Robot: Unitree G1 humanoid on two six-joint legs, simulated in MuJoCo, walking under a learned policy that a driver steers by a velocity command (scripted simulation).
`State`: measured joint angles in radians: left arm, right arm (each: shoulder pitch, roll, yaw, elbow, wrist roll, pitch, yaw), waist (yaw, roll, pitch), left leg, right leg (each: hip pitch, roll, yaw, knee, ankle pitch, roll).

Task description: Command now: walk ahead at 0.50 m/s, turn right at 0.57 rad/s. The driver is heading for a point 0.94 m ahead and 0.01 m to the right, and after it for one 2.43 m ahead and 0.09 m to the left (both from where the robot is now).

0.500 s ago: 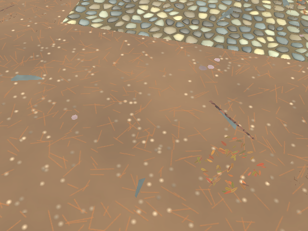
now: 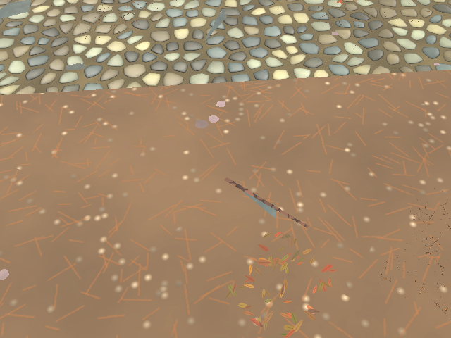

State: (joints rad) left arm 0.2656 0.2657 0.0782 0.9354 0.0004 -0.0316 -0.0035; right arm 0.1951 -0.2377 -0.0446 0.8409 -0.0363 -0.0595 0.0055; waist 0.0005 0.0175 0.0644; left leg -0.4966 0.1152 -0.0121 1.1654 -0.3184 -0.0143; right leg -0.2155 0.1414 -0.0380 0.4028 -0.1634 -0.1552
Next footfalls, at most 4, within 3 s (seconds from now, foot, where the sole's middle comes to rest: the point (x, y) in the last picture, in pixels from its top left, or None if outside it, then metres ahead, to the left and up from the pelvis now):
0.36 left None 0.40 0.11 -0.77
0.90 right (282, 281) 0.64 -0.13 -0.77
1.46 left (238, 199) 0.95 0.00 -0.77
2.04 right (289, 195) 0.96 -0.18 -0.77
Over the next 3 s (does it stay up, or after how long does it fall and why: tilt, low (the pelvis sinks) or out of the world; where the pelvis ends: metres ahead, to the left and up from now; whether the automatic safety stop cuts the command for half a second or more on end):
stays up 0.90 -0.09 0.01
